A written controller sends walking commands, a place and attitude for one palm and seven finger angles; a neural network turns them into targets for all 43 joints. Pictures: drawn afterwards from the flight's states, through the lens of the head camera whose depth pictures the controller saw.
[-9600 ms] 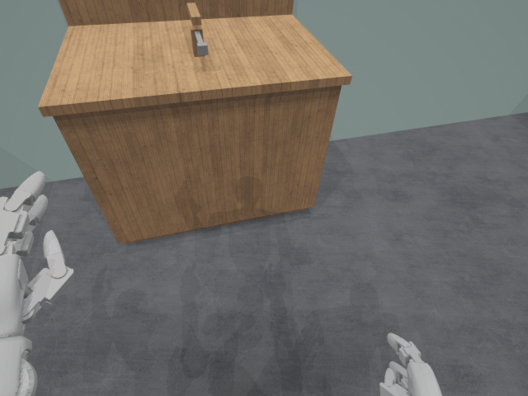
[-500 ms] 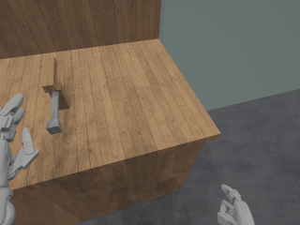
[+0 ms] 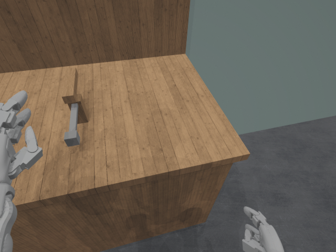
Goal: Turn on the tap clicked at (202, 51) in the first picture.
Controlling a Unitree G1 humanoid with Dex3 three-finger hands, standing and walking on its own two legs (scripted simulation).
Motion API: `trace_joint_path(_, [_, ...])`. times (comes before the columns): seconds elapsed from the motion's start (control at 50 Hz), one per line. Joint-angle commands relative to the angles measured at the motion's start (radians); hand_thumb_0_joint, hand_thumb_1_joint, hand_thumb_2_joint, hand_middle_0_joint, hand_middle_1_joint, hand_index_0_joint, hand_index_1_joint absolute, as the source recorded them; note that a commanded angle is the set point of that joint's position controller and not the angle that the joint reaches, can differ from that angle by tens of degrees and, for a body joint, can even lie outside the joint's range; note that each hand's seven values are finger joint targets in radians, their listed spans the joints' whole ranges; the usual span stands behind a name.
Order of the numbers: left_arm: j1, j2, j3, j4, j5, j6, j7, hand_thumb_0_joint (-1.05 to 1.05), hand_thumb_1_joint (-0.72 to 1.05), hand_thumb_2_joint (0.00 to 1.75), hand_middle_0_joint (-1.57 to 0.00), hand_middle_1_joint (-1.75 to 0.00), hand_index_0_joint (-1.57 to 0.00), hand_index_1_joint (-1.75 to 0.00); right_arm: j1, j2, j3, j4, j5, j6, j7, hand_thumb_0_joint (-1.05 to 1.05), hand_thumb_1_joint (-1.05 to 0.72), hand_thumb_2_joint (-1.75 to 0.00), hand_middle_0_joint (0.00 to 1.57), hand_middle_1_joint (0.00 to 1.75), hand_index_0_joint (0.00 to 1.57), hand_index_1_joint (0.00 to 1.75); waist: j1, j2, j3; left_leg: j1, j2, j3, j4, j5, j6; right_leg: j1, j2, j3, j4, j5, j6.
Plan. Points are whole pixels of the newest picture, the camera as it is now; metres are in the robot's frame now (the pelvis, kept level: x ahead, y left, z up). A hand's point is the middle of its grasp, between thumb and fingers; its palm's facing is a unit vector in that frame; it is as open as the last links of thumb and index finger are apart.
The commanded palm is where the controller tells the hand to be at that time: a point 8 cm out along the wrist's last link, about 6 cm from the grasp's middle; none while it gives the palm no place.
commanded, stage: turn the palm inward beside the body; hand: left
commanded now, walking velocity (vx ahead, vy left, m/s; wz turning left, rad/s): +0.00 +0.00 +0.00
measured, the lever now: (72, 138) +0.34 +0.28 +0.08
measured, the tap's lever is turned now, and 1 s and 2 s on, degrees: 0 0 0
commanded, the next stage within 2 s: reach beside the lever's end, fingers flat in 2.00 s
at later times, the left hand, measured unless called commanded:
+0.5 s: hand (72, 181) +0.20 +0.20 +0.14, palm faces +0.38 -0.86 -0.34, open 7.4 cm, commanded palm +0.15 +0.25 +0.16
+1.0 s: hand (79, 169) +0.22 +0.20 +0.14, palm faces +0.44 -0.87 -0.23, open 7.4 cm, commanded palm +0.17 +0.24 +0.15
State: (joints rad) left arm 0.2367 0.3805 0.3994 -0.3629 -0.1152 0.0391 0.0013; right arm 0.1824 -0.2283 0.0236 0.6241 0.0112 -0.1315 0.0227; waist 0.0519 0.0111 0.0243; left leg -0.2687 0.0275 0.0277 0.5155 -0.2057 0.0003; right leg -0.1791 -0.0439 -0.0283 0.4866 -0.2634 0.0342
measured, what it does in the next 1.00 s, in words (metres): shifts its weight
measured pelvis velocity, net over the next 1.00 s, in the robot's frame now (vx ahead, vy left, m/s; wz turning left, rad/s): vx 0.04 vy -0.04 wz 0.00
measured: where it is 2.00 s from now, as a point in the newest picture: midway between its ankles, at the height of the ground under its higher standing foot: outside the picture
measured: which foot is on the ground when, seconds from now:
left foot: down 0.00-1.00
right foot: down 0.00-1.00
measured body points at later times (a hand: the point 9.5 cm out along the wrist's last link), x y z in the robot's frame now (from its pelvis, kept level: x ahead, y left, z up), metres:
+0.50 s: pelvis -0.03 -0.05 -0.02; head -0.05 -0.08 +0.43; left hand +0.17 +0.25 +0.16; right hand +0.18 -0.26 -0.09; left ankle +0.05 +0.11 -0.73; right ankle +0.00 -0.15 -0.74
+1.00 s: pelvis +0.04 -0.04 -0.02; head +0.03 -0.06 +0.43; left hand +0.20 +0.25 +0.15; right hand +0.23 -0.26 -0.09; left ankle +0.05 +0.11 -0.74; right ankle +0.00 -0.15 -0.74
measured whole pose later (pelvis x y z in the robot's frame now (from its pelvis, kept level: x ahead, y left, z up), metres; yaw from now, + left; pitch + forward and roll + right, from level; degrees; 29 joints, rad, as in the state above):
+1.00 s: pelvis +0.04 -0.04 -0.02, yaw +0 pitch +3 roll +0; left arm 0.50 0.27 0.29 -0.49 -0.19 -0.03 0.12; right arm 0.22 -0.23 0.01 0.62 0.01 -0.26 -0.07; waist 0.08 0.05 -0.08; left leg -0.41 -0.01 -0.11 0.73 -0.36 -0.04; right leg -0.33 0.00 -0.04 0.73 -0.44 -0.02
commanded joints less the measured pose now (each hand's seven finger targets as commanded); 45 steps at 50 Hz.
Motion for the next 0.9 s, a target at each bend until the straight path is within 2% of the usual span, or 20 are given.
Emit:
trace_joint_path(0.0, [0.035, 0.148, -0.030, -0.289, 0.100, -0.042, 0.033, 0.00, 0.90, 0.90, -0.20, -0.30, -0.20, -0.30, -0.179, -0.132, -0.037, -0.199, 0.004, -0.052, -0.015, 0.00, -0.90, -0.90, 0.20, 0.30, 0.20, 0.30, 0.001, 0.019, -0.054, 0.042, -0.028, -0.031, -0.087, 0.001, -0.002, -0.130, 0.067, -0.110, -0.006, 0.060, -0.048])
trace_joint_path(0.02, [0.027, 0.169, 0.001, -0.276, 0.120, -0.079, 0.070, 0.00, 0.90, 0.90, -0.20, -0.30, -0.20, -0.30, -0.180, -0.124, -0.036, -0.191, -0.007, -0.053, -0.022, 0.00, -0.90, -0.90, 0.20, 0.30, 0.20, 0.30, -0.011, 0.006, -0.034, 0.022, -0.026, -0.041, -0.086, -0.077, 0.000, -0.161, 0.072, -0.108, 0.006, 0.003, -0.044])
trace_joint_path(0.06, [-0.041, 0.233, 0.075, -0.352, 0.123, -0.180, 0.141, 0.00, 0.90, 0.90, -0.20, -0.30, -0.20, -0.30, -0.173, -0.109, -0.039, -0.183, -0.026, -0.062, -0.036, 0.00, -0.90, -0.90, 0.20, 0.30, 0.20, 0.30, -0.003, 0.025, -0.107, 0.020, -0.034, -0.052, -0.070, -0.160, 0.000, -0.173, 0.074, -0.090, 0.023, -0.073, -0.041])
trace_joint_path(0.08, [-0.091, 0.307, 0.139, -0.416, 0.117, -0.225, 0.175, 0.00, 0.90, 0.90, -0.20, -0.30, -0.20, -0.30, -0.171, -0.108, -0.043, -0.172, -0.023, -0.066, -0.044, 0.00, -0.90, -0.90, 0.20, 0.30, 0.20, 0.30, 0.008, 0.078, -0.155, 0.028, -0.035, -0.053, -0.067, -0.212, -0.004, -0.174, 0.076, -0.075, 0.028, -0.110, -0.041])
trace_joint_path(0.1, [-0.109, 0.219, 0.063, -0.427, 0.119, -0.264, 0.199, 0.00, 0.90, 0.90, -0.20, -0.30, -0.20, -0.30, -0.153, -0.079, -0.035, -0.173, -0.029, -0.076, -0.046, 0.00, -0.90, -0.90, 0.20, 0.30, 0.20, 0.30, 0.009, 0.119, -0.187, 0.037, -0.043, -0.047, -0.060, -0.220, -0.008, -0.170, 0.075, -0.076, 0.032, -0.125, -0.049])
trace_joint_path(0.14, [-0.137, 0.169, 0.037, -0.352, 0.106, -0.308, 0.231, 0.00, 0.90, 0.90, -0.20, -0.30, -0.20, -0.30, -0.148, -0.077, -0.035, -0.125, -0.024, -0.089, -0.048, 0.00, -0.90, -0.90, 0.20, 0.30, 0.20, 0.30, -0.015, 0.161, -0.156, 0.026, -0.045, -0.048, -0.024, -0.288, -0.014, -0.216, 0.075, -0.071, 0.039, -0.148, -0.045])
trace_joint_path(0.18, [-0.177, 0.196, 0.044, -0.241, 0.106, -0.289, 0.229, 0.00, 0.90, 0.90, -0.20, -0.30, -0.20, -0.30, -0.143, -0.094, -0.034, -0.100, -0.019, -0.088, -0.056, 0.00, -0.90, -0.90, 0.20, 0.30, 0.20, 0.30, -0.034, 0.151, -0.127, 0.006, -0.051, -0.051, 0.006, -0.308, -0.011, -0.243, 0.066, -0.066, 0.029, -0.170, -0.041])
trace_joint_path(0.22, [-0.217, 0.161, -0.022, -0.110, 0.078, -0.223, 0.181, 0.00, 0.90, 0.90, -0.20, -0.30, -0.20, -0.30, -0.170, -0.111, -0.029, -0.088, -0.014, -0.085, -0.072, 0.00, -0.90, -0.90, 0.20, 0.30, 0.20, 0.30, -0.040, 0.105, -0.081, -0.028, -0.057, -0.048, 0.022, -0.331, -0.007, -0.257, 0.048, -0.051, 0.011, -0.213, -0.036])
trace_joint_path(0.3, [-0.250, 0.147, -0.100, -0.016, 0.021, -0.028, 0.064, 0.00, 0.90, 0.90, -0.20, -0.30, -0.20, -0.30, -0.222, -0.128, -0.011, -0.117, 0.023, -0.068, -0.117, 0.00, -0.90, -0.90, 0.20, 0.30, 0.20, 0.30, -0.006, 0.040, -0.049, -0.040, -0.075, -0.038, 0.029, -0.289, 0.004, -0.238, 0.019, 0.001, -0.055, -0.321, -0.033])
trace_joint_path(0.34, [-0.255, 0.193, -0.063, -0.040, 0.013, 0.028, 0.045, 0.00, 0.90, 0.90, -0.20, -0.30, -0.20, -0.30, -0.232, -0.124, -0.012, -0.130, 0.024, -0.067, -0.135, 0.00, -0.90, -0.90, 0.20, 0.30, 0.20, 0.30, 0.011, 0.002, -0.066, -0.050, -0.073, -0.041, 0.056, -0.244, 0.007, -0.221, 0.006, 0.035, -0.078, -0.377, -0.031])
trace_joint_path(0.38, [-0.180, 0.254, 0.036, -0.081, 0.008, 0.019, 0.059, 0.00, 0.90, 0.90, -0.20, -0.30, -0.20, -0.30, -0.217, -0.117, -0.016, -0.139, 0.019, -0.073, -0.134, 0.00, -0.90, -0.90, 0.20, 0.30, 0.20, 0.30, 0.034, -0.037, -0.099, -0.060, -0.069, -0.048, 0.074, -0.205, 0.005, -0.205, 0.011, 0.045, -0.070, -0.381, -0.033])
trace_joint_path(0.42, [-0.123, 0.229, 0.063, -0.180, -0.004, -0.053, 0.079, 0.00, 0.90, 0.90, -0.20, -0.30, -0.20, -0.30, -0.197, -0.100, -0.021, -0.155, 0.008, -0.085, -0.120, 0.00, -0.90, -0.90, 0.20, 0.30, 0.20, 0.30, 0.036, -0.055, -0.142, -0.066, -0.060, -0.060, 0.088, -0.186, 0.007, -0.201, 0.017, 0.030, -0.041, -0.349, -0.034])
trace_joint_path(0.48, [-0.043, 0.255, 0.144, -0.222, -0.029, -0.164, 0.118, 0.00, 0.90, 0.90, -0.20, -0.30, -0.20, -0.30, -0.173, -0.094, -0.033, -0.140, 0.002, -0.108, -0.105, 0.00, -0.90, -0.90, 0.20, 0.30, 0.20, 0.30, 0.049, -0.006, -0.136, -0.096, -0.055, -0.064, 0.127, -0.191, 0.003, -0.221, 0.016, 0.052, -0.029, -0.361, -0.036])
trace_joint_path(0.54, [-0.001, 0.191, 0.104, -0.207, -0.052, -0.193, 0.134, 0.00, 0.90, 0.90, -0.20, -0.30, -0.20, -0.30, -0.158, -0.098, -0.039, -0.141, 0.004, -0.123, -0.101, 0.00, -0.90, -0.90, 0.20, 0.30, 0.20, 0.30, 0.034, 0.036, -0.096, -0.133, -0.055, -0.061, 0.147, -0.196, 0.009, -0.240, 0.004, 0.062, -0.025, -0.358, -0.038])
trace_joint_path(0.58, [0.040, 0.196, 0.100, -0.184, -0.049, -0.157, 0.141, 0.00, 0.90, 0.90, -0.20, -0.30, -0.20, -0.30, -0.158, -0.106, -0.040, -0.136, 0.009, -0.128, -0.108, 0.00, -0.90, -0.90, 0.20, 0.30, 0.20, 0.30, 0.037, 0.097, -0.065, -0.131, -0.055, -0.053, 0.152, -0.188, 0.011, -0.247, -0.008, 0.072, -0.037, -0.344, -0.040])
trace_joint_path(0.6, [0.036, 0.159, 0.055, -0.209, -0.055, -0.137, 0.138, 0.00, 0.90, 0.90, -0.20, -0.30, -0.20, -0.30, -0.148, -0.106, -0.036, -0.150, 0.008, -0.130, -0.112, 0.00, -0.90, -0.90, 0.20, 0.30, 0.20, 0.30, 0.028, 0.092, -0.073, -0.133, -0.055, -0.058, 0.144, -0.170, 0.015, -0.235, -0.013, 0.068, -0.025, -0.297, -0.042])
trace_joint_path(0.68, [0.080, 0.155, 0.047, -0.232, -0.061, -0.076, 0.118, 0.00, 0.90, 0.90, -0.20, -0.30, -0.20, -0.30, -0.128, -0.125, -0.037, -0.155, 0.010, -0.145, -0.134, 0.00, -0.90, -0.90, 0.20, 0.30, 0.20, 0.30, 0.023, 0.008, -0.106, -0.095, -0.054, -0.059, 0.145, -0.062, 0.029, -0.215, -0.003, 0.042, 0.000, -0.098, -0.031])
trace_joint_path(0.74, [0.099, 0.125, 0.026, -0.303, -0.070, -0.107, 0.102, 0.00, 0.90, 0.90, -0.20, -0.30, -0.20, -0.30, -0.083, -0.131, -0.043, -0.156, 0.003, -0.170, -0.135, 0.00, -0.90, -0.90, 0.20, 0.30, 0.20, 0.30, 0.014, -0.025, -0.179, -0.054, -0.054, -0.063, 0.150, 0.053, 0.036, -0.180, 0.012, -0.009, 0.066, 0.119, -0.029])
trace_joint_path(0.8, [0.148, 0.101, 0.025, -0.352, -0.067, -0.157, 0.112, 0.00, 0.90, 0.90, -0.20, -0.30, -0.20, -0.30, -0.051, -0.124, -0.051, -0.149, -0.002, -0.191, -0.125, 0.00, -0.90, -0.90, 0.20, 0.30, 0.20, 0.30, 0.018, 0.005, -0.247, -0.008, -0.058, -0.056, 0.167, 0.162, 0.034, -0.152, 0.018, -0.038, 0.113, 0.264, -0.032])
trace_joint_path(0.88, [0.224, 0.094, 0.052, -0.333, -0.065, -0.165, 0.135, 0.00, 0.90, 0.90, -0.20, -0.30, -0.20, -0.30, -0.050, -0.121, -0.056, -0.140, 0.001, -0.189, -0.111, 0.00, -0.90, -0.90, 0.20, 0.30, 0.20, 0.30, 0.038, 0.024, -0.267, -0.010, -0.057, -0.051, 0.179, 0.245, 0.026, -0.124, 0.020, -0.052, 0.147, 0.342, -0.039])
